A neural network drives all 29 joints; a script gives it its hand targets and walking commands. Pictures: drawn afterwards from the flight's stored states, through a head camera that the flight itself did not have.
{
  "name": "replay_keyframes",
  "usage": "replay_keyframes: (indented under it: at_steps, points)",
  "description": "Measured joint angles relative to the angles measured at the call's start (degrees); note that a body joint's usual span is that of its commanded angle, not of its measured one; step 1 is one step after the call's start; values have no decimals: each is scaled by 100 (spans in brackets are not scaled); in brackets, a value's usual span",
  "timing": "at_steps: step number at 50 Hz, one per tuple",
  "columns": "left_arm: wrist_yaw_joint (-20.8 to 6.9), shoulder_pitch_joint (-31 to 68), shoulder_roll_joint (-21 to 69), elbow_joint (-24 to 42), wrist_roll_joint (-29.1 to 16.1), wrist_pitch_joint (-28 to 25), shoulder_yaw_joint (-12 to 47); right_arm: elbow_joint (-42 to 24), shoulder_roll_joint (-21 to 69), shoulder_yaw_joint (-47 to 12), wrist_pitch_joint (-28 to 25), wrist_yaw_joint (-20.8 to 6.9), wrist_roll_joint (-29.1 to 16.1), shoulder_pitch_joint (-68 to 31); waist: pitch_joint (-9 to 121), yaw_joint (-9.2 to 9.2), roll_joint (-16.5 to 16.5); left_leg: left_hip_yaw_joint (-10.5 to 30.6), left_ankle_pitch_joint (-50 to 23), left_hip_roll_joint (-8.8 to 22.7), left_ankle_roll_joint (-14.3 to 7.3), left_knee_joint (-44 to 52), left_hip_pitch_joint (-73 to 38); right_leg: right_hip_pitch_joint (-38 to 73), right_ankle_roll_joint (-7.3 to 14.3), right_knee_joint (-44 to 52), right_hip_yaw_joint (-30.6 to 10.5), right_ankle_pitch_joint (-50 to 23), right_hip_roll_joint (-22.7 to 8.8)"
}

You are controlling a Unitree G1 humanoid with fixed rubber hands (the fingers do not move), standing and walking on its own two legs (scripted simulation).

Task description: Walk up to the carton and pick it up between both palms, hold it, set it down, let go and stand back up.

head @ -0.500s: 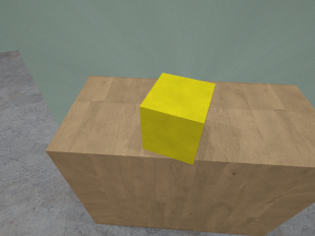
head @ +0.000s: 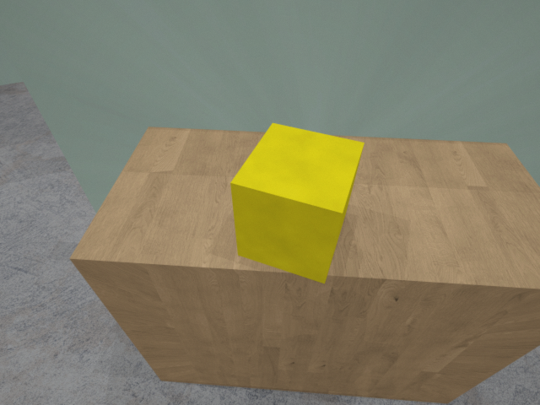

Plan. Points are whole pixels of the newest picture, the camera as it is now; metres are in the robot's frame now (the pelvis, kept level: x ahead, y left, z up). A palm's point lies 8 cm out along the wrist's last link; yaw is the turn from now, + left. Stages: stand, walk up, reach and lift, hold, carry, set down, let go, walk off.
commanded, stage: stand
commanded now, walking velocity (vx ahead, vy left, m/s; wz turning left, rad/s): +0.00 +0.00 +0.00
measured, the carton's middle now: (298, 201) +0.45 -0.03 +0.06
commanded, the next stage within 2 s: none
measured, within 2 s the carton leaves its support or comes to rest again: neither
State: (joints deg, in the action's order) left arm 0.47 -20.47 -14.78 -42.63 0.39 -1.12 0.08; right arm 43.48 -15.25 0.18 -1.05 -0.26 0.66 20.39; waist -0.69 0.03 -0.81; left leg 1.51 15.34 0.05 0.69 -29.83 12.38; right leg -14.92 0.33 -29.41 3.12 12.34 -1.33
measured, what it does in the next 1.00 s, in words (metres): stands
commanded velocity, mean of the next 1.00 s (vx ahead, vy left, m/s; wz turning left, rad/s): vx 0.00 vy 0.00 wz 0.00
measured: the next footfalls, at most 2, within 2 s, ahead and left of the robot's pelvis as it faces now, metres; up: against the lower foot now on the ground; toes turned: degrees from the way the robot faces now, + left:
none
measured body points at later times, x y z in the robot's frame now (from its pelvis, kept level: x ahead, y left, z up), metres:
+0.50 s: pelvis +0.01 -0.01 +0.00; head +0.00 -0.01 +0.45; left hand +0.07 +0.25 -0.12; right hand +0.08 -0.27 -0.13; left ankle +0.01 +0.13 -0.74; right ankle +0.04 -0.12 -0.74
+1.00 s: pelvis +0.02 -0.01 +0.00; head +0.02 -0.01 +0.45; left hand +0.08 +0.25 -0.12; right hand +0.08 -0.27 -0.13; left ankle +0.01 +0.13 -0.74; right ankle +0.04 -0.12 -0.74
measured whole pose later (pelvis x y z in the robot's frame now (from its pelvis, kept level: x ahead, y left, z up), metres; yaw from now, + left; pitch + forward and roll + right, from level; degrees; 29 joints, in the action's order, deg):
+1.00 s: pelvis +0.02 -0.01 +0.00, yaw +1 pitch -2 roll +0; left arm 0.8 -19.0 -14.5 -45.6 0.2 -0.6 0.2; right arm 46.8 -15.1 -0.3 -0.8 0.7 0.6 19.5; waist -1.3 0.4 -0.9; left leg 2.9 15.8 0.7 1.5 -28.2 10.8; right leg -12.9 0.9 -27.8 3.9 13.2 -0.7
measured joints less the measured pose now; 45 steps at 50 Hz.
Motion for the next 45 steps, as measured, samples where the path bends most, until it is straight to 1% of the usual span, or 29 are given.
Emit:
replay_keyframes:
  at_steps: [23, 45]
  points:
    - [13, 74, 15, -128, -13, 30, 1, 134, 9, -20, 15, 52, 2, -58, -16, 25, -14, 107, 19, 55, 71, 63, -52, 87, 58, 78, 77, 40, 57]
    - [29, 139, 26, -259, -22, 50, 14, 292, 13, -40, 27, 93, 1, -80, -37, 35, -15, 137, 47, 61, 80, 138, -147, 185, 57, 142, 81, 81, 66]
